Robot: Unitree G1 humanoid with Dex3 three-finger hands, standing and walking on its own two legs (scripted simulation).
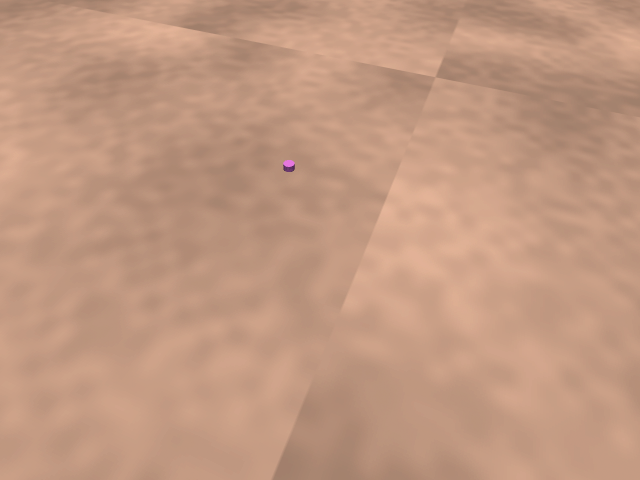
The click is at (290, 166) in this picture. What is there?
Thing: low tin
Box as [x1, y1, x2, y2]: [283, 160, 294, 171]
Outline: 284,161 284,170 293,170 293,161
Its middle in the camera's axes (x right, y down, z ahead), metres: -0.14 -0.38 +1.99
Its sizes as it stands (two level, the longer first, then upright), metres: 0.058 0.058 0.033
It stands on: the floor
